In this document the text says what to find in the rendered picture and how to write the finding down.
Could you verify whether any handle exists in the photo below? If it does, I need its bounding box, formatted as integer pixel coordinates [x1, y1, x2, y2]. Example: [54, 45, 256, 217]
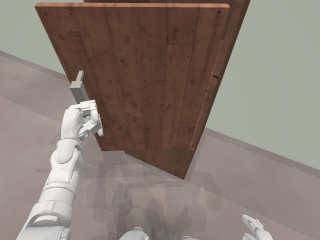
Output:
[70, 70, 91, 118]

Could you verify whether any left robot forearm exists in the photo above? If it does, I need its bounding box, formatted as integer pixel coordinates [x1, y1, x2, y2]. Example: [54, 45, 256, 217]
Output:
[16, 139, 83, 240]

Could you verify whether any right robot hand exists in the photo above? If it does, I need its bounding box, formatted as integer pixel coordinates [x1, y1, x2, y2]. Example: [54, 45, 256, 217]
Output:
[241, 214, 273, 240]

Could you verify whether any robot left shin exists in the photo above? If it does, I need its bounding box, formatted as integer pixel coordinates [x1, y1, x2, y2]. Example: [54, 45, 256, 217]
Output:
[133, 227, 143, 232]

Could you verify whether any robot left thigh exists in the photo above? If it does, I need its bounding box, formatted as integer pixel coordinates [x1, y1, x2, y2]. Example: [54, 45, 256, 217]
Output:
[119, 230, 150, 240]

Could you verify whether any cupboard door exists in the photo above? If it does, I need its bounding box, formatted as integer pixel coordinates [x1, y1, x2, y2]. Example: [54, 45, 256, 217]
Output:
[34, 2, 230, 151]

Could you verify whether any left robot hand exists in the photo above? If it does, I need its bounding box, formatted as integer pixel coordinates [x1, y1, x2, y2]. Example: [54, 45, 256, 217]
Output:
[61, 100, 103, 145]

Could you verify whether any left robot upper arm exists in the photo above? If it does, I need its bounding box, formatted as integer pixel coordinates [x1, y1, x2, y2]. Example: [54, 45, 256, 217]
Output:
[18, 226, 71, 240]

